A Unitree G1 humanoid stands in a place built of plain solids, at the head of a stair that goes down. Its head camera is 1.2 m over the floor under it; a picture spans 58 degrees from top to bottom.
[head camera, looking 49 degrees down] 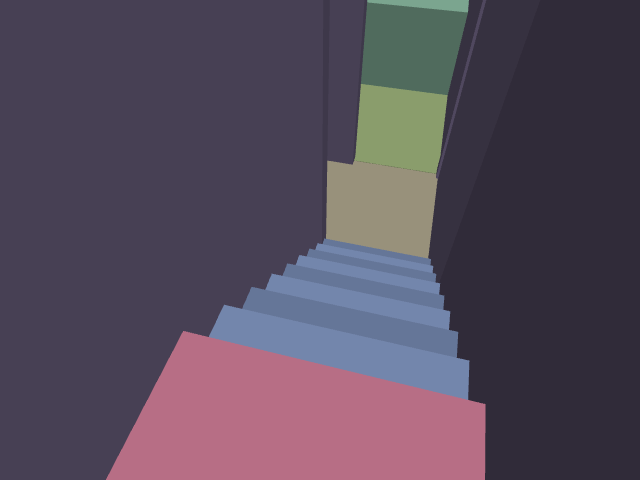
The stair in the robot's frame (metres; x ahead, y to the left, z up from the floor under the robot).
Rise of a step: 0.20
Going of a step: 0.23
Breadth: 0.91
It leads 14 degrees to the right of straight ahead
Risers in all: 9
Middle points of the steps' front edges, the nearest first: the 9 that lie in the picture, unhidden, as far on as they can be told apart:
0.56 -0.02 0.00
0.78 -0.08 -0.20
1.00 -0.13 -0.40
1.23 -0.19 -0.60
1.45 -0.25 -0.80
1.67 -0.31 -1.00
1.89 -0.36 -1.20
2.12 -0.42 -1.40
2.34 -0.48 -1.60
